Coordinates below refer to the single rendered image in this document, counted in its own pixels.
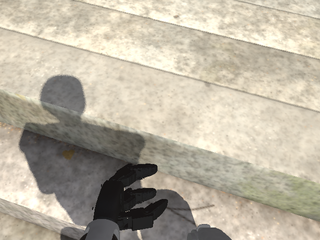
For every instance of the stairs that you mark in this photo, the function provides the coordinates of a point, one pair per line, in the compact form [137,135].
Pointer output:
[53,161]

